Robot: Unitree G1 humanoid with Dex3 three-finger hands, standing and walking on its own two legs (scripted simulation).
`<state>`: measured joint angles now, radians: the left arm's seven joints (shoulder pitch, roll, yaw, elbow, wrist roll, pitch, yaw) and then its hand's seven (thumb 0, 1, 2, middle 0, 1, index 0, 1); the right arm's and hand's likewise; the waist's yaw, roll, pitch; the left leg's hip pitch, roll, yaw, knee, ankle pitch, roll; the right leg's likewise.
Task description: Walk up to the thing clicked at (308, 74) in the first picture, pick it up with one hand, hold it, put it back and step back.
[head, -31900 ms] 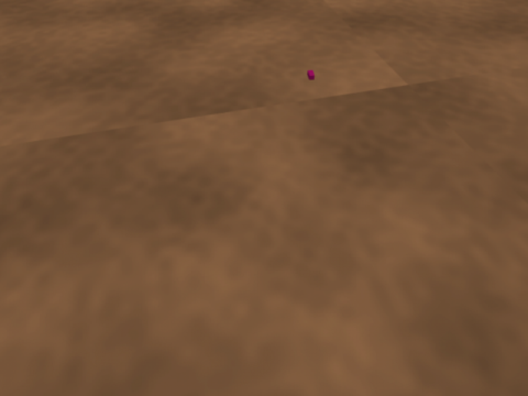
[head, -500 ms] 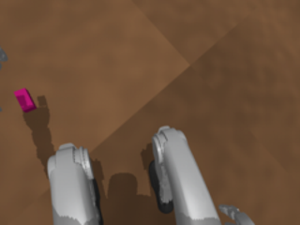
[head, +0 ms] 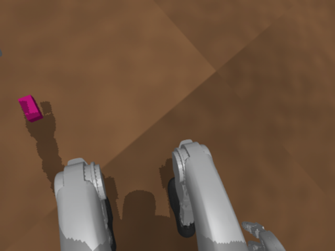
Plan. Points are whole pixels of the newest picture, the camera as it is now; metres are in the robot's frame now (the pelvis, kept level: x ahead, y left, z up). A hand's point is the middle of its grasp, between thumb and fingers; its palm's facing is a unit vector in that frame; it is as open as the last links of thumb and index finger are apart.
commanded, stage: withdraw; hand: left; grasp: from above
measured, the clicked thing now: (30, 108) +0.52 +0.34 -0.37
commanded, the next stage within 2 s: none
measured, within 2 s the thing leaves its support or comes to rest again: neither
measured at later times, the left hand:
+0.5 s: hand out of the picture +0.49 +0.34 -0.10, palm faces -0.45 -0.04 -0.89, open 14.1 cm
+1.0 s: hand out of the picture +0.47 +0.33 -0.11, palm faces -0.47 -0.06 -0.88, open 14.1 cm
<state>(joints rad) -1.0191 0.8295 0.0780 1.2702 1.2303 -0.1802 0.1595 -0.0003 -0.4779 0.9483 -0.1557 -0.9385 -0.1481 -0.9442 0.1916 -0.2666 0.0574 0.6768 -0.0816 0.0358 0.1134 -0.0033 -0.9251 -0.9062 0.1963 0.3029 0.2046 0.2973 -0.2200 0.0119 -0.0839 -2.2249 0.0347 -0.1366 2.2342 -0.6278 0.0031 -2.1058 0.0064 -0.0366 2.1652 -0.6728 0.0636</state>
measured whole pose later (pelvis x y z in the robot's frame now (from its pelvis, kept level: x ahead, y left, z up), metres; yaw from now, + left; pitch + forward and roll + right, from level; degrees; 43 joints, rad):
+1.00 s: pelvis +0.00 +0.00 +0.01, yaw +0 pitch +35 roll -9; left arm -0.99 0.81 0.04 1.29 1.19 -0.16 0.12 0.00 -0.51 0.97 -0.11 -0.98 -0.11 -0.98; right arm 0.19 -0.27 0.06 0.67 -0.07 0.03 0.11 0.00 -0.92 -0.90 0.20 0.30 0.20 0.30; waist -0.21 0.02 -0.09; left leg -2.20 0.04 -0.13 2.21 -0.63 0.01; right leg -2.09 0.01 -0.03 2.14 -0.67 0.06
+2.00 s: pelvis +0.00 +0.00 +0.00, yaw +0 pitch +34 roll -9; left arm -1.00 0.84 0.08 1.27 1.23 -0.23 0.13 0.00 -0.54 0.99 -0.09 -1.00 -0.09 -1.00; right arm 0.19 -0.28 0.07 0.67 -0.08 0.04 0.11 0.00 -0.92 -0.90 0.20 0.30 0.21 0.30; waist -0.22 0.00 -0.08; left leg -2.22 0.03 -0.14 2.23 -0.63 0.01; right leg -2.10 0.01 -0.04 2.16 -0.67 0.06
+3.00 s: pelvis +0.00 +0.00 +0.00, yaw +0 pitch +35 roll -9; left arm -1.01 0.84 0.09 1.22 1.22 -0.17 0.14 0.00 -0.55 0.99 -0.08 -1.01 -0.08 -1.00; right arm 0.20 -0.27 0.05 0.66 -0.08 0.04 0.12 0.00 -0.92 -0.90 0.20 0.30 0.20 0.30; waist -0.22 0.02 -0.08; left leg -2.22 0.02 -0.13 2.23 -0.63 0.01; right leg -2.09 0.00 -0.04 2.15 -0.68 0.07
